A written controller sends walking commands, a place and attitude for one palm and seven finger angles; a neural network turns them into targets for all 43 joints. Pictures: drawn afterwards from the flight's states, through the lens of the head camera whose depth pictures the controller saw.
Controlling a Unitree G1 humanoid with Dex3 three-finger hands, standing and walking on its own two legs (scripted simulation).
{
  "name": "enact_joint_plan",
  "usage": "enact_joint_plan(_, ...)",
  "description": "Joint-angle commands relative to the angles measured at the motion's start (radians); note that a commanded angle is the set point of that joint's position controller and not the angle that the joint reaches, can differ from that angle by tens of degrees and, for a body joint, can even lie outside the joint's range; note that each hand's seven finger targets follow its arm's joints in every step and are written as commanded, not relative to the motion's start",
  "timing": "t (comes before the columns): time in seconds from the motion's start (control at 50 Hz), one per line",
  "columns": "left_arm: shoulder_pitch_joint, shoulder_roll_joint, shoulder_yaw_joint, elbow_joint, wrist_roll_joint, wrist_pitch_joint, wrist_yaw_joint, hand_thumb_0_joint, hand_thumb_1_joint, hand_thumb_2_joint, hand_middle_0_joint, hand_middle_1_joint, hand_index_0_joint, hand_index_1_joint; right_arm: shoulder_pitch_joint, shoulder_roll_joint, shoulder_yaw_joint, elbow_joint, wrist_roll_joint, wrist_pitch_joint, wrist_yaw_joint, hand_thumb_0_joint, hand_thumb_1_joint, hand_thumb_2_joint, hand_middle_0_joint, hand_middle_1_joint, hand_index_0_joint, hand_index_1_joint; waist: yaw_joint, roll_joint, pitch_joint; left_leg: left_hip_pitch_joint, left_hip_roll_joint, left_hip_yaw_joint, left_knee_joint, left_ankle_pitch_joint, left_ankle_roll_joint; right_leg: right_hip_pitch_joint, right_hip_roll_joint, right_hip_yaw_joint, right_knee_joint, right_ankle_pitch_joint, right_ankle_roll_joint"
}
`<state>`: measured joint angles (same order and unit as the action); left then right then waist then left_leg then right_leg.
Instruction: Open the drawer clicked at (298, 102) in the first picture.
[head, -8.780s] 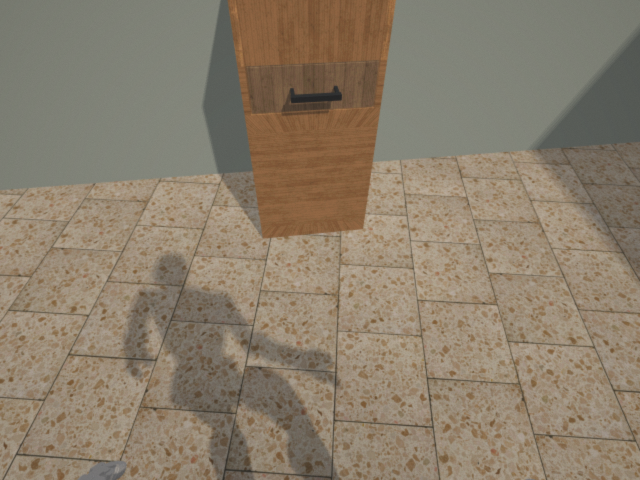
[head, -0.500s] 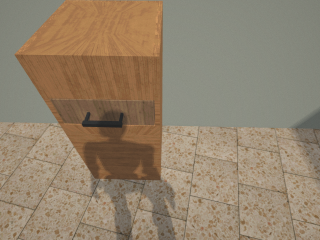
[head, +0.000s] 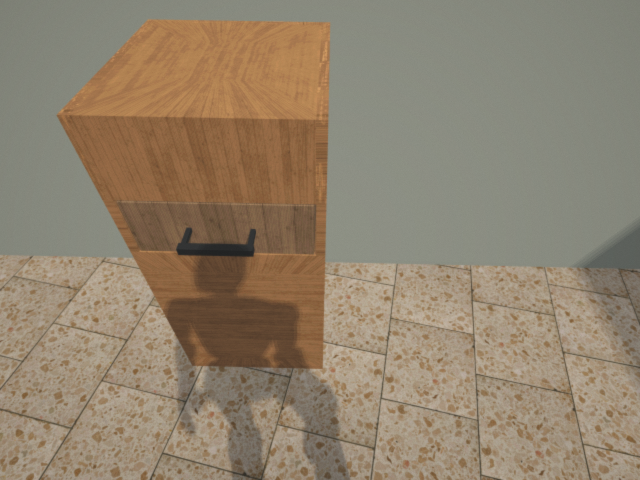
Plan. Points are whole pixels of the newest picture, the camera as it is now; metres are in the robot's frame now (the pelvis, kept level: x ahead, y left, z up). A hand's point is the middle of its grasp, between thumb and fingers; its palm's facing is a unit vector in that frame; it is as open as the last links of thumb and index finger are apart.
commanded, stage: look again from close up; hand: left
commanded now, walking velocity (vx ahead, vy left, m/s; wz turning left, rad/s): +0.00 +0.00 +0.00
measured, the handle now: (218, 241) +0.57 +0.24 -0.11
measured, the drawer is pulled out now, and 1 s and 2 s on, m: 0.00 0.00 0.00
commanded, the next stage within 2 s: shuffle to correct the standing spot in 0.26 s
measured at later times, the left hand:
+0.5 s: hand out of the picture -0.03 +0.18 -0.18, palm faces +0.04 -0.99 -0.16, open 7.4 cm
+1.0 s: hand out of the picture +0.05 +0.19 -0.17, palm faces +0.04 -0.98 -0.20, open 7.3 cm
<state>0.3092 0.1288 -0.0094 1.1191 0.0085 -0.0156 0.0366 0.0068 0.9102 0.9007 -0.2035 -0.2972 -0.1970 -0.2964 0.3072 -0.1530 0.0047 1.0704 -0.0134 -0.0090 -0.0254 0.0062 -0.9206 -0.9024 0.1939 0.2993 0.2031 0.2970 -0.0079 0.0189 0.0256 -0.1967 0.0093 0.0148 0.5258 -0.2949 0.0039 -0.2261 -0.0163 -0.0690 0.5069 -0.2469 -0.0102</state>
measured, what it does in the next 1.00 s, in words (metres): shifts its weight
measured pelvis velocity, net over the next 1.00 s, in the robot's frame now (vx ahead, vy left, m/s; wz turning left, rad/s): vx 0.05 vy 0.02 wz -0.02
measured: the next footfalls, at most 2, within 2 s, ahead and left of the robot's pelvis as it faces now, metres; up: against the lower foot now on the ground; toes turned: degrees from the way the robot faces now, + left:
none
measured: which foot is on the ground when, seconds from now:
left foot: down 0.00-1.00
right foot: down 0.00-1.00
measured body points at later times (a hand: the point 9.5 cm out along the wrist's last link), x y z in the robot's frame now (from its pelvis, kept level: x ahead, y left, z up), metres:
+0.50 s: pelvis -0.01 +0.02 +0.00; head -0.02 +0.03 +0.45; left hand -0.03 +0.24 -0.16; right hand -0.02 -0.20 -0.16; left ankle -0.01 +0.12 -0.74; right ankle +0.02 -0.11 -0.73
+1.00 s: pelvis +0.05 +0.02 +0.00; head +0.07 +0.02 +0.45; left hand +0.05 +0.24 -0.16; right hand +0.03 -0.18 -0.16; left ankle +0.00 +0.12 -0.73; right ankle +0.02 -0.11 -0.73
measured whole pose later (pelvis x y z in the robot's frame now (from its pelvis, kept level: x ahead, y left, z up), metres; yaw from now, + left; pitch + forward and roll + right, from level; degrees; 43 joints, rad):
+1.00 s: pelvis +0.05 +0.02 +0.00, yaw -1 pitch +0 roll +0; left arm 0.30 0.13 0.02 1.07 0.01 -0.01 0.05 0.02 0.94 0.90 -0.20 -0.30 -0.20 -0.30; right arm 0.31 -0.11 -0.01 1.10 0.00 -0.02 -0.06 0.02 -0.93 -0.90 0.20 0.30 0.21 0.30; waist 0.00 0.00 0.04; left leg -0.15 -0.03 0.05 0.51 -0.33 0.04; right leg -0.22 -0.06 -0.06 0.56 -0.28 0.02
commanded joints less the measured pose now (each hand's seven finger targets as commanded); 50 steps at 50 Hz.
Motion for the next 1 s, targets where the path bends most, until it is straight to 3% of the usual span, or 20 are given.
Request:
enact_joint_plan(0.0,0.034,0.114,0.016,-0.06,0.002,-0.008,0.001,0.0,0.9,0.9,-0.2,-0.3,-0.2,-0.3,0.063,-0.087,-0.004,-0.047,-0.003,-0.017,0.0,0.0,-0.9,-0.9,0.2,0.3,0.2,0.3,-0.001,0.001,0.097,-0.116,0.077,-0.084,-0.146,0.063,0.024,-0.025,-0.082,0.11,-0.111,-0.031,-0.032)
enact_joint_plan(0.12,0.059,0.103,0.019,-0.071,0.005,-0.001,-0.002,0.0,0.9,0.9,-0.2,-0.3,-0.2,-0.3,0.062,-0.1,-0.008,-0.048,-0.006,-0.02,-0.001,0.0,-0.9,-0.9,0.2,0.3,0.2,0.3,0.011,0.006,0.082,-0.162,0.084,-0.116,-0.209,-0.06,0.035,0.017,-0.078,0.091,-0.1,-0.025,-0.022)
enact_joint_plan(0.18,0.066,0.102,0.019,-0.073,0.005,-0.003,-0.004,0.0,0.9,0.9,-0.2,-0.3,-0.2,-0.3,0.064,-0.099,-0.008,-0.048,-0.004,-0.022,-0.001,0.0,-0.9,-0.9,0.2,0.3,0.2,0.3,0.012,-0.025,0.066,-0.158,0.079,-0.112,-0.207,-0.043,0.036,0.032,-0.083,0.094,-0.105,-0.005,-0.02)
enact_joint_plan(0.26,0.078,0.095,0.018,-0.071,0.006,-0.001,-0.004,0.0,0.9,0.9,-0.2,-0.3,-0.2,-0.3,0.061,-0.102,-0.007,-0.039,-0.004,-0.024,-0.001,0.0,-0.9,-0.9,0.2,0.3,0.2,0.3,0.018,0.012,0.063,-0.16,0.088,-0.121,-0.23,-0.057,0.039,0.042,-0.083,0.08,-0.097,0.026,-0.016)
enact_joint_plan(0.34,0.084,0.093,0.018,-0.067,0.007,-0.003,-0.004,0.0,0.9,0.9,-0.2,-0.3,-0.2,-0.3,0.064,-0.096,-0.007,-0.029,-0.002,-0.024,-0.001,0.0,-0.9,-0.9,0.2,0.3,0.2,0.3,0.017,-0.005,0.067,-0.155,0.085,-0.115,-0.225,-0.042,0.037,0.042,-0.086,0.081,-0.103,0.036,-0.015)
enact_joint_plan(0.42,0.102,0.096,0.027,-0.068,0.019,0.001,-0.012,0.0,0.9,0.9,-0.2,-0.3,-0.2,-0.3,0.083,-0.11,-0.015,-0.018,-0.011,-0.01,0.004,0.0,-0.9,-0.9,0.2,0.3,0.2,0.3,0.015,-0.015,0.094,-0.184,0.078,-0.116,-0.222,-0.285,0.052,-0.013,-0.074,0.081,-0.092,-0.223,-0.027)
enact_joint_plan(0.46,0.125,0.097,0.034,-0.072,0.021,0.0,-0.016,0.0,0.9,0.9,-0.2,-0.3,-0.2,-0.3,0.074,-0.104,-0.019,-0.027,-0.014,-0.008,0.007,0.0,-0.9,-0.9,0.2,0.3,0.2,0.3,0.025,-0.019,0.124,-0.22,0.068,-0.11,-0.198,-0.316,0.061,-0.03,-0.076,0.108,-0.1,-0.28,-0.038)
enact_joint_plan(0.5,0.137,0.101,0.042,-0.072,0.02,-0.005,-0.018,0.0,0.9,0.9,-0.2,-0.3,-0.2,-0.3,0.085,-0.094,-0.017,-0.031,-0.013,-0.012,0.008,0.0,-0.9,-0.9,0.2,0.3,0.2,0.3,0.021,-0.065,0.122,-0.217,0.05,-0.09,-0.151,-0.264,0.061,-0.03,-0.091,0.142,-0.113,-0.295,-0.056)
enact_joint_plan(0.58,0.157,0.112,0.051,-0.07,0.015,-0.014,-0.02,0.0,0.9,0.9,-0.2,-0.3,-0.2,-0.3,0.105,-0.064,-0.013,-0.032,-0.012,-0.026,0.01,0.0,-0.9,-0.9,0.2,0.3,0.2,0.3,0.02,-0.076,0.11,-0.206,0.014,-0.04,-0.07,-0.18,0.054,-0.031,-0.134,0.197,-0.138,-0.316,-0.087)
enact_joint_plan(0.62,0.153,0.107,0.055,-0.068,0.015,-0.015,-0.019,0.0,0.9,0.9,-0.2,-0.3,-0.2,-0.3,0.118,-0.064,-0.012,-0.027,-0.011,-0.031,0.01,0.0,-0.9,-0.9,0.2,0.3,0.2,0.3,0.009,-0.046,0.128,-0.171,0.021,-0.047,-0.079,-0.152,0.058,-0.067,-0.124,0.171,-0.109,-0.28,-0.087)
enact_joint_plan(0.64,0.148,0.101,0.053,-0.069,0.016,-0.017,-0.02,0.0,0.9,0.9,-0.2,-0.3,-0.2,-0.3,0.133,-0.065,-0.011,-0.02,-0.009,-0.037,0.009,0.0,-0.9,-0.9,0.2,0.3,0.2,0.3,0.004,-0.036,0.117,-0.148,0.04,-0.065,-0.098,-0.119,0.066,-0.067,-0.107,0.139,-0.074,-0.227,-0.082)
enact_joint_plan(0.68,0.145,0.074,0.049,-0.067,0.018,-0.022,-0.024,0.0,0.9,0.9,-0.2,-0.3,-0.2,-0.3,0.155,-0.089,-0.016,-0.007,-0.006,-0.048,0.004,0.0,-0.9,-0.9,0.2,0.3,0.2,0.3,0.002,0.046,0.093,-0.079,0.103,-0.129,-0.147,-0.038,0.094,-0.086,-0.057,0.053,0.033,-0.098,-0.062)
enact_joint_plan(0.7,0.132,0.055,0.045,-0.069,0.021,-0.023,-0.024,0.0,0.9,0.9,-0.2,-0.3,-0.2,-0.3,0.184,-0.104,-0.02,0.003,-0.004,-0.051,-0.001,0.0,-0.9,-0.9,0.2,0.3,0.2,0.3,-0.008,0.095,0.081,-0.031,0.15,-0.174,-0.181,0.081,0.117,-0.111,-0.027,-0.002,0.111,-0.037,-0.047)
enact_joint_plan(0.72,0.121,0.033,0.037,-0.07,0.022,-0.025,-0.019,0.0,0.9,0.9,-0.2,-0.3,-0.2,-0.3,0.193,-0.109,-0.018,0.013,-0.004,-0.053,-0.011,0.0,-0.9,-0.9,0.2,0.3,0.2,0.3,-0.005,0.118,0.084,0.02,0.183,-0.191,-0.167,0.336,0.14,-0.14,-0.013,-0.029,0.143,-0.015,-0.032)
enact_joint_plan(0.74,0.123,0.022,0.032,-0.064,0.018,-0.027,-0.013,0.0,0.9,0.9,-0.2,-0.3,-0.2,-0.3,0.191,-0.098,-0.012,0.019,-0.003,-0.053,-0.019,0.0,-0.9,-0.9,0.2,0.3,0.2,0.3,0.0,0.1,0.07,0.063,0.195,-0.173,-0.126,0.61,0.149,-0.134,-0.014,-0.024,0.123,-0.025,-0.025)
enact_joint_plan(0.76,0.136,0.017,0.032,-0.049,0.011,-0.026,-0.009,0.0,0.9,0.9,-0.2,-0.3,-0.2,-0.3,0.178,-0.093,-0.009,0.02,-0.001,-0.053,-0.026,0.0,-0.9,-0.9,0.2,0.3,0.2,0.3,0.011,0.07,0.043,0.088,0.187,-0.134,-0.079,0.792,0.138,-0.084,-0.03,-0.018,0.069,0.014,-0.019)
enact_joint_plan(0.78,0.155,0.02,0.033,-0.039,0.006,-0.025,-0.005,0.0,0.9,0.9,-0.2,-0.3,-0.2,-0.3,0.161,-0.087,-0.008,0.014,0.003,-0.051,-0.032,0.0,-0.9,-0.9,0.2,0.3,0.2,0.3,0.019,0.042,0.025,0.078,0.159,-0.097,-0.041,0.866,0.109,-0.013,-0.046,0.003,0.026,0.14,-0.017)
enact_joint_plan(0.8,0.174,0.034,0.034,-0.029,0.002,-0.024,0.001,0.0,0.9,0.9,-0.2,-0.3,-0.2,-0.3,0.144,-0.074,-0.007,0.011,0.006,-0.051,-0.036,0.0,-0.9,-0.9,0.2,0.3,0.2,0.3,0.024,-0.001,0.023,0.052,0.13,-0.068,-0.02,0.898,0.076,0.043,-0.07,0.033,0.017,0.33,-0.017)
enact_joint_plan(0.84,0.177,0.073,0.039,-0.028,-0.003,-0.023,0.012,0.0,0.9,0.9,-0.2,-0.3,-0.2,-0.3,0.13,-0.066,-0.011,0.007,0.013,-0.046,-0.039,0.0,-0.9,-0.9,0.2,0.3,0.2,0.3,0.019,-0.032,-0.016,0.023,0.092,-0.037,-0.029,0.795,0.035,0.127,-0.116,0.058,0.036,0.627,-0.008)
enact_joint_plan(0.98,0.086,0.096,0.057,-0.106,0.002,0.009,0.018,0.0,0.9,0.9,-0.2,-0.3,-0.2,-0.3,0.088,-0.077,-0.04,-0.011,0.006,-0.014,-0.033,0.0,-0.9,-0.9,0.2,0.3,0.2,0.3,0.015,-0.017,-0.04,0.049,0.107,-0.032,-0.035,0.709,0.046,0.065,-0.111,0.064,0.066,0.492,-0.006)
